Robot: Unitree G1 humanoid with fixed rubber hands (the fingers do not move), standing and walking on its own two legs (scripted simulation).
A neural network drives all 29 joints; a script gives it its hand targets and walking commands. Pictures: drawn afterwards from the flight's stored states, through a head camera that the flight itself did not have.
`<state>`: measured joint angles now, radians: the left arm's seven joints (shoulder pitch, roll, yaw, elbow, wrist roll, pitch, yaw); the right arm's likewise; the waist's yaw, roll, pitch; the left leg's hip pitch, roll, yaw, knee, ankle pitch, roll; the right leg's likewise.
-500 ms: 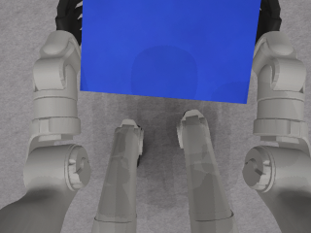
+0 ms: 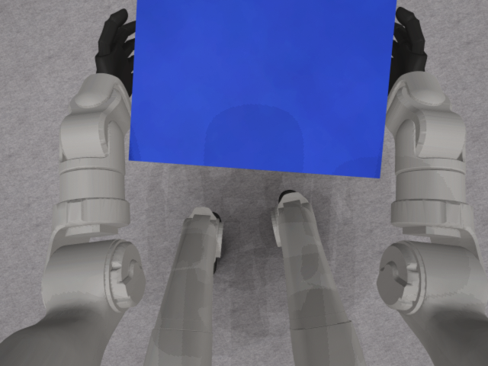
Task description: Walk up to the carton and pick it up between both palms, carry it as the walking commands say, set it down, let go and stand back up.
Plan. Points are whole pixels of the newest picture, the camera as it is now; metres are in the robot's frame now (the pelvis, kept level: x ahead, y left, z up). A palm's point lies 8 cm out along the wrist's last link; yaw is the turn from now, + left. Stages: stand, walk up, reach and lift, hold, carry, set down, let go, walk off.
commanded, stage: reach and lift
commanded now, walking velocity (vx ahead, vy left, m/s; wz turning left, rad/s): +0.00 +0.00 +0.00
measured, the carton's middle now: (256, 87) +0.49 -0.03 -0.13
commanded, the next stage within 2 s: none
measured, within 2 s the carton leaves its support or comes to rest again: neither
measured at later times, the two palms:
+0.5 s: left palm (73, 76) +0.47 +0.16 +0.02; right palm (437, 77) +0.44 -0.21 +0.00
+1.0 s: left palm out of the picture +0.46 +0.17 +0.15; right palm out of the picture +0.43 -0.21 +0.13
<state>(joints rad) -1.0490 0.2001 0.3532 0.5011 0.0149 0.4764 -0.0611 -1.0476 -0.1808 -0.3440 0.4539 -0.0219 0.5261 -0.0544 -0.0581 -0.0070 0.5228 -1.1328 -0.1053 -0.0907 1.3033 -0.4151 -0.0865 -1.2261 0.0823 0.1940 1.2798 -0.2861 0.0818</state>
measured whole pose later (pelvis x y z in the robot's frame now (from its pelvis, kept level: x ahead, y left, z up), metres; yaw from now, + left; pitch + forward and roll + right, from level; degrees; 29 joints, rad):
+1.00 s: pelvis +0.10 +0.00 +0.12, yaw +0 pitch +7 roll +0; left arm -0.55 0.03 0.42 0.68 0.22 0.50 -0.16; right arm -0.50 0.02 -0.39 0.55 -0.22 0.56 0.02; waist -0.05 0.05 -0.10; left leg -0.52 -0.03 -0.16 0.72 -0.34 -0.04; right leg -0.59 0.06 0.14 0.68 -0.22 0.03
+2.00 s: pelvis +0.11 +0.00 +0.15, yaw +1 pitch -1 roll +1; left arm -0.31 0.02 0.26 0.33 0.14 0.65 -0.12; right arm -0.33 0.00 -0.23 0.30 -0.21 0.70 0.05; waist 0.03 0.06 0.03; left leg -0.15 -0.02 -0.15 0.34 -0.17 -0.04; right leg -0.25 0.02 0.13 0.37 -0.10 0.03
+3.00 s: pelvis +0.15 +0.01 +0.16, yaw +0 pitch -3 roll +0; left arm -0.06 -0.07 0.20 0.06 0.16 0.72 -0.10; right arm -0.08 0.01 -0.21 0.09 -0.18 0.73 0.10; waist 0.00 0.05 0.01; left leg -0.02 0.00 -0.14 0.26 -0.19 -0.03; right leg -0.11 0.02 0.13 0.27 -0.12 0.03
